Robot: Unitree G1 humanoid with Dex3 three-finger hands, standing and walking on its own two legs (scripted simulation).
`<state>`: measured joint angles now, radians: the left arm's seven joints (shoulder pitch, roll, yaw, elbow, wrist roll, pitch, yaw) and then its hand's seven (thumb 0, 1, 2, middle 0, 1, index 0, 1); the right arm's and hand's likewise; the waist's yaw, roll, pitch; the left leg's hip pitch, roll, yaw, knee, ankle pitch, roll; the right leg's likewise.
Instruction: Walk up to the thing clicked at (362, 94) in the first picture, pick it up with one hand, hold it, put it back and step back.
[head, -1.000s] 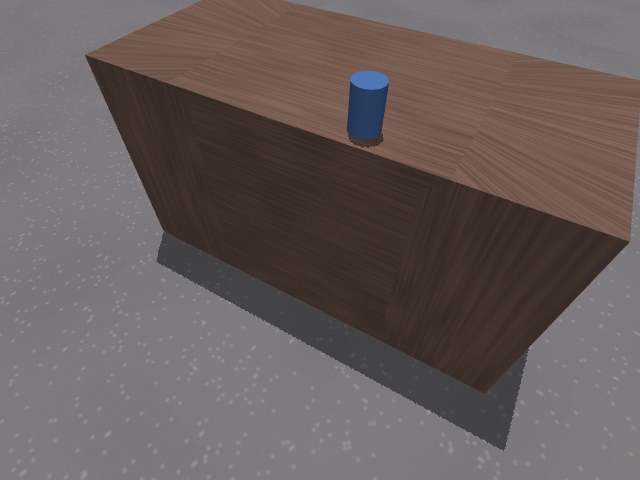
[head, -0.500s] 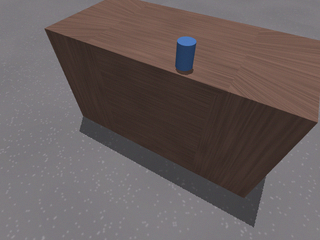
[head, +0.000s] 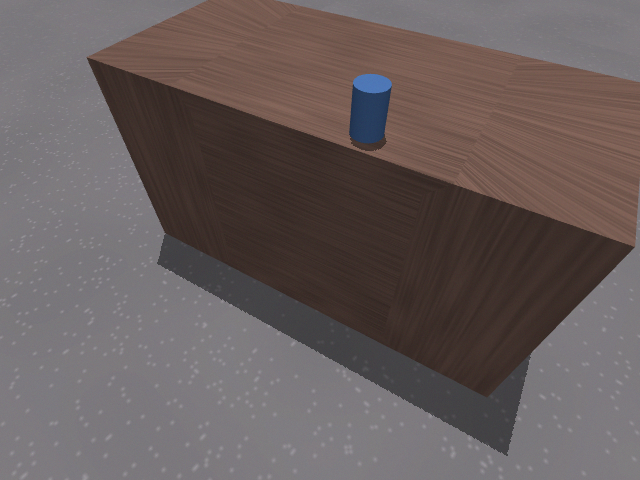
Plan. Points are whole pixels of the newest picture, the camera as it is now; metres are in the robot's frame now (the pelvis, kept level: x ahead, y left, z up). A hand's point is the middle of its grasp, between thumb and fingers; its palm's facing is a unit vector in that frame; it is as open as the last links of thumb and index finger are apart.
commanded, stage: stand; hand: left
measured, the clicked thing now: (369, 109) +0.81 -0.09 +0.03
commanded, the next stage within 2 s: walk up in 0.12 s
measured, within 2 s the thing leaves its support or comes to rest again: neither
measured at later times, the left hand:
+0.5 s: hand (180, 474) +0.16 +0.21 -0.15, palm faces -0.17 -0.87 -0.46, open 7.4 cm
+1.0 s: hand (212, 315) +0.42 +0.22 -0.17, palm faces -0.40 -0.80 -0.44, open 7.4 cm
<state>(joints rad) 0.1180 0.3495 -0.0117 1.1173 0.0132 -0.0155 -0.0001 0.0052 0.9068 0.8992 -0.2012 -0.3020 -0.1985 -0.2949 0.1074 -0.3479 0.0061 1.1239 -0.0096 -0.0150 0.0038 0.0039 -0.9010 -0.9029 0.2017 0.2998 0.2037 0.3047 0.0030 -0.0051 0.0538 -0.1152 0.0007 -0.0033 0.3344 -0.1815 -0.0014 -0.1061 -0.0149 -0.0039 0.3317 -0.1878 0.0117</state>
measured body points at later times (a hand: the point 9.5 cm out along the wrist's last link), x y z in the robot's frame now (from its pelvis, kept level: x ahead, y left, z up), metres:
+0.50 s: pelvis +0.07 -0.08 -0.04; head +0.07 -0.11 +0.41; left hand +0.17 +0.26 -0.12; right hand +0.08 -0.43 -0.16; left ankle +0.02 +0.09 -0.71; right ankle +0.11 -0.21 -0.75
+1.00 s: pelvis +0.27 -0.04 -0.03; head +0.30 -0.04 +0.42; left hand +0.44 +0.26 -0.14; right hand +0.24 -0.38 -0.12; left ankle +0.36 +0.05 -0.75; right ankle +0.15 -0.17 -0.68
